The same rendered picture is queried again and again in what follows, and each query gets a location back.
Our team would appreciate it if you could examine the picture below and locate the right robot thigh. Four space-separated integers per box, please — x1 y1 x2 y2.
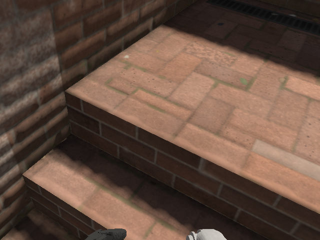
186 229 227 240

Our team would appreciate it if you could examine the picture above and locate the robot left hand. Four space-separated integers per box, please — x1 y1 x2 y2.
85 228 127 240

